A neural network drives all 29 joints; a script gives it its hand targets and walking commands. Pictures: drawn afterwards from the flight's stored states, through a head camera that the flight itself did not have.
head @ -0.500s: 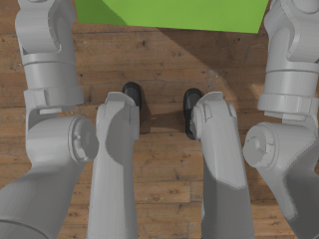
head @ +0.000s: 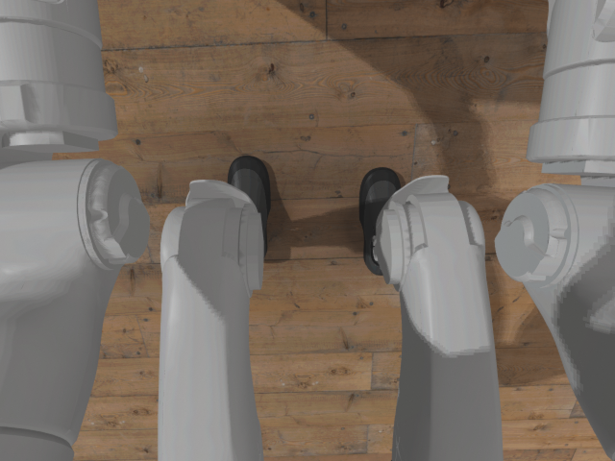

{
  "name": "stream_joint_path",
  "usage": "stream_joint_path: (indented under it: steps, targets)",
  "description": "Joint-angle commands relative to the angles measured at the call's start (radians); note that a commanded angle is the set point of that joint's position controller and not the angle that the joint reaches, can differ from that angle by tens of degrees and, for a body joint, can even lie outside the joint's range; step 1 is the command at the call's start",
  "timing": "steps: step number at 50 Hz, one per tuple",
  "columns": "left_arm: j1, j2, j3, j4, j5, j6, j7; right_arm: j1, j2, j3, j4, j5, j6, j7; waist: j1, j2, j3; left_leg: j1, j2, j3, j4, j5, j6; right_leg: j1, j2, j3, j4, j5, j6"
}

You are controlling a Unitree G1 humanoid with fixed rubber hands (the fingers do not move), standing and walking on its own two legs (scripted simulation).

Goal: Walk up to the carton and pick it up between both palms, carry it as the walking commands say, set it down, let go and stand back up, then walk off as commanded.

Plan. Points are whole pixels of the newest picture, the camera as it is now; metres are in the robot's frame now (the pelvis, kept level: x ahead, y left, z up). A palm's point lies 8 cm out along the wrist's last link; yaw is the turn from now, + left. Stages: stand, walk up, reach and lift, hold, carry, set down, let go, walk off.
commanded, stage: set down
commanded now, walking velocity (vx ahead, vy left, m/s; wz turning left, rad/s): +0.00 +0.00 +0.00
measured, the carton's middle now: out of the picture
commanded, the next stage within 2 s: none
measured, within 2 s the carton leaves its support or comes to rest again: rests again in 1.50 s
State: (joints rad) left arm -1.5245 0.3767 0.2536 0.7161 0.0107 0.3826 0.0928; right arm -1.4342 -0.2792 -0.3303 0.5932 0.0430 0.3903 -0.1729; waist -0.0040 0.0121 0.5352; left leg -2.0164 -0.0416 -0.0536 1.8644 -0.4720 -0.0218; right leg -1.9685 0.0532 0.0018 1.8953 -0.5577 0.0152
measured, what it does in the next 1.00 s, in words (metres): lowers itself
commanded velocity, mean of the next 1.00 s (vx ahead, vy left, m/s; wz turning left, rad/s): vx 0.00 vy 0.00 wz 0.00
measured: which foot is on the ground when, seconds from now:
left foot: down 0.00-1.00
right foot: down 0.00-1.00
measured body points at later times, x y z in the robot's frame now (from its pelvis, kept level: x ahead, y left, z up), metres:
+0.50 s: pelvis -0.01 +0.00 -0.05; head +0.38 +0.00 +0.17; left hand +0.60 +0.20 -0.20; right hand +0.58 -0.18 -0.20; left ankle +0.13 +0.13 -0.43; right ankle +0.11 -0.12 -0.43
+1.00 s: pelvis +0.00 +0.00 -0.06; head +0.39 +0.00 +0.15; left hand +0.61 +0.20 -0.21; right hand +0.59 -0.19 -0.22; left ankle +0.13 +0.13 -0.43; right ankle +0.11 -0.12 -0.43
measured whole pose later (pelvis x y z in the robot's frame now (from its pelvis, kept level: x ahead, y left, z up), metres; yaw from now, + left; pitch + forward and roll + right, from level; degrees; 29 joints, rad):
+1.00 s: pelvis +0.00 +0.00 -0.06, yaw -1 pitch +34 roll -1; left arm -1.63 0.43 0.27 0.95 -0.02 0.31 0.04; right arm -1.54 -0.35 -0.30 0.82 0.07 0.31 -0.05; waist 0.00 0.01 0.52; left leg -2.13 -0.04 -0.05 2.07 -0.53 -0.02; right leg -2.08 0.07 0.00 2.10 -0.61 0.02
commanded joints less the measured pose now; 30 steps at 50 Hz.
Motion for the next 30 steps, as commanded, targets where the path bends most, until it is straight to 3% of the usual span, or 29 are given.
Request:
stream_joint_path:
  steps: [1,2,3,4,5,6,7,8,9,10,11,12,13,14,15,16,18,19,20,21,22,23,24,25,26,27,28,29,30]
  targets:
    - [-0.499,-0.827,-0.397,-0.139,-0.142,-0.090,-0.265,-0.645,0.704,0.571,-0.064,0.204,-0.093,0.333,-0.018,0.027,-2.090,0.858,-0.035,0.072,0.040,0.549,0.033,0.496,0.055,-0.089,-0.057,0.454,0.019]
    - [-0.486,-0.842,-0.381,-0.050,-0.130,-0.090,-0.277,-0.647,0.711,0.521,0.016,0.196,-0.102,0.343,0.018,0.050,-1.967,0.744,-0.042,0.091,0.028,0.481,0.024,0.492,0.060,-0.085,-0.055,0.421,0.008]
    - [-0.477,-0.881,-0.402,-0.027,-0.133,-0.095,-0.291,-0.608,0.752,0.498,0.012,0.182,-0.108,0.356,-0.018,0.029,-1.926,0.757,-0.045,0.080,0.028,0.508,0.029,0.429,0.059,-0.083,-0.039,0.448,0.000]
    - [-0.454,-0.850,-0.350,-0.022,-0.121,-0.102,-0.292,-0.680,0.739,0.537,-0.029,0.215,-0.110,0.361,0.051,0.011,-1.929,0.732,-0.039,0.098,0.037,0.479,0.039,0.455,0.057,-0.078,-0.047,0.409,0.012]
    - [-0.450,-0.841,-0.345,0.110,-0.097,-0.081,-0.309,-0.658,0.686,0.458,0.075,0.162,-0.103,0.374,-0.026,0.010,-1.723,0.641,-0.035,0.091,0.035,0.365,0.046,0.349,0.058,-0.092,-0.050,0.329,0.000]
    - [-0.459,-0.845,-0.319,0.108,-0.103,-0.090,-0.315,-0.669,0.718,0.467,0.059,0.167,-0.105,0.372,0.001,-0.014,-1.717,0.625,-0.032,0.092,0.046,0.334,0.055,0.366,0.038,-0.082,-0.059,0.292,0.009]
    - [-0.511,-0.842,-0.337,0.084,-0.128,-0.082,-0.318,-0.835,0.662,0.499,-0.087,0.193,-0.120,0.372,0.001,-0.019,-1.762,0.618,-0.027,0.084,0.034,0.287,0.051,0.407,0.045,-0.090,-0.024,0.275,-0.006]
    - [-0.552,-0.794,-0.319,0.045,-0.111,-0.095,-0.316,-0.772,0.683,0.454,0.019,0.196,-0.111,0.375,0.027,0.031,-1.684,0.568,-0.030,0.109,0.041,0.276,0.055,0.385,0.044,-0.070,-0.035,0.279,0.001]
    - [-0.621,-0.801,-0.338,0.044,-0.135,-0.091,-0.314,-0.831,0.629,0.453,-0.035,0.176,-0.125,0.375,-0.009,0.029,-1.688,0.600,-0.029,0.074,0.034,0.238,0.055,0.368,0.041,-0.081,-0.018,0.232,-0.012]
    - [-0.687,-0.756,-0.354,-0.056,-0.162,-0.108,-0.301,-0.877,0.628,0.481,-0.094,0.216,-0.132,0.368,0.014,0.020,-1.763,0.620,-0.023,0.072,0.066,0.282,0.057,0.408,0.043,-0.065,0.003,0.270,-0.018]
    - [-0.713,-0.712,-0.336,-0.053,-0.172,-0.115,-0.299,-0.877,0.610,0.457,-0.058,0.200,-0.129,0.366,-0.026,0.009,-1.707,0.603,-0.015,0.073,0.064,0.252,0.070,0.382,0.041,-0.073,-0.002,0.228,-0.005]
    - [-0.791,-0.734,-0.349,-0.082,-0.214,-0.119,-0.300,-0.951,0.563,0.475,-0.113,0.203,-0.136,0.353,-0.063,-0.001,-1.800,0.634,-0.017,0.075,0.075,0.269,0.059,0.439,0.027,-0.084,-0.005,0.267,0.000]
    - [-0.755,-0.729,-0.369,-0.071,-0.218,-0.119,-0.297,-0.963,0.550,0.507,-0.150,0.224,-0.148,0.340,-0.039,0.012,-1.855,0.633,-0.018,0.083,0.104,0.316,0.059,0.486,0.026,-0.068,0.007,0.328,-0.007]
    - [-0.808,-0.688,-0.391,-0.092,-0.235,-0.127,-0.288,-0.964,0.548,0.496,-0.157,0.226,-0.146,0.330,-0.058,-0.001,-1.930,0.680,-0.019,0.065,0.118,0.343,0.062,0.525,0.022,-0.070,0.015,0.363,-0.005]
    - [-0.851,-0.679,-0.410,-0.128,-0.230,-0.131,-0.267,-0.931,0.574,0.507,-0.113,0.243,-0.143,0.324,-0.050,0.036,-1.934,0.734,-0.022,0.073,0.121,0.371,0.058,0.470,0.030,-0.078,0.030,0.361,0.000]
    - [-0.863,-0.655,-0.385,-0.126,-0.226,-0.125,-0.269,-0.967,0.538,0.506,-0.155,0.230,-0.142,0.321,-0.048,0.009,-1.934,0.734,-0.023,0.076,0.126,0.358,0.064,0.467,0.028,-0.078,0.024,0.335,0.005]
    - [-0.779,-0.664,-0.345,0.015,-0.186,-0.110,-0.267,-0.888,0.569,0.474,0.025,0.220,-0.119,0.322,-0.020,0.020,-1.784,0.704,-0.011,0.082,0.109,0.275,0.059,0.399,0.023,-0.088,0.012,0.223,0.002]
    - [-0.821,-0.653,-0.317,-0.032,-0.212,-0.121,-0.259,-0.936,0.562,0.465,-0.040,0.225,-0.129,0.321,0.006,0.009,-1.749,0.636,-0.027,0.095,0.105,0.255,0.065,0.455,0.028,-0.064,-0.007,0.227,-0.001]
    - [-0.721,-0.712,-0.306,0.100,-0.202,-0.106,-0.276,-0.902,0.522,0.445,0.034,0.168,-0.121,0.321,-0.060,-0.037,-1.639,0.566,-0.022,0.082,0.088,0.204,0.059,0.424,0.011,-0.093,0.017,0.205,0.001]
    - [-0.755,-0.718,-0.345,0.072,-0.220,-0.102,-0.291,-0.859,0.535,0.419,0.058,0.169,-0.118,0.335,-0.081,0.002,-1.607,0.565,-0.016,0.084,0.105,0.177,0.047,0.354,0.022,-0.099,0.016,0.173,-0.006]
    - [-0.747,-0.677,-0.305,0.095,-0.180,-0.107,-0.285,-0.922,0.553,0.440,0.036,0.189,-0.120,0.331,-0.001,0.001,-1.579,0.556,-0.009,0.091,0.101,0.165,0.057,0.386,0.019,-0.066,0.016,0.168,-0.005]
    - [-0.653,-0.702,-0.258,0.215,-0.136,-0.083,-0.293,-0.776,0.596,0.387,0.196,0.142,-0.096,0.354,-0.014,0.013,-1.454,0.530,-0.019,0.106,0.096,0.126,0.055,0.299,0.027,-0.088,0.002,0.103,0.008]
    - [-0.692,-0.671,-0.293,0.161,-0.149,-0.091,-0.307,-0.749,0.610,0.376,0.192,0.136,-0.092,0.365,-0.026,0.013,-1.431,0.544,-0.012,0.080,0.089,0.137,0.056,0.237,0.027,-0.084,0.001,0.107,0.000]
    - [-0.667,-0.713,-0.291,0.165,-0.152,-0.086,-0.311,-0.807,0.602,0.385,0.117,0.139,-0.101,0.369,-0.034,0.019,-1.454,0.552,-0.016,0.081,0.089,0.150,0.055,0.288,0.030,-0.086,0.002,0.127,-0.003]
    - [-0.594,-0.747,-0.261,0.239,-0.128,-0.079,-0.321,-0.766,0.626,0.376,0.177,0.126,-0.097,0.379,-0.022,0.006,-1.396,0.557,-0.022,0.075,0.088,0.121,0.066,0.256,0.022,-0.081,0.011,0.079,-0.015]
    - [-0.649,-0.772,-0.282,0.137,-0.144,-0.086,-0.315,-0.824,0.607,0.395,0.067,0.147,-0.111,0.382,-0.023,0.067,-1.501,0.600,-0.013,0.079,0.115,0.209,0.056,0.250,0.035,-0.071,0.031,0.167,-0.015]
    - [-0.675,-0.746,-0.334,0.051,-0.175,-0.108,-0.308,-0.864,0.638,0.429,-0.009,0.195,-0.124,0.386,0.020,0.030,-1.641,0.672,-0.022,0.072,0.127,0.331,0.060,0.296,0.040,-0.082,0.065,0.253,-0.012]
    - [-0.700,-0.765,-0.325,0.056,-0.178,-0.122,-0.300,-0.826,0.639,0.430,0.064,0.202,-0.129,0.381,0.015,0.052,-1.649,0.638,-0.024,0.088,0.133,0.331,0.054,0.332,0.038,-0.081,0.051,0.278,-0.013]
    - [-0.771,-0.749,-0.372,-0.030,-0.213,-0.128,-0.296,-0.825,0.615,0.440,0.001,0.205,-0.138,0.376,-0.044,0.042,-1.734,0.708,-0.023,0.070,0.160,0.380,0.057,0.313,0.037,-0.083,0.077,0.329,-0.013]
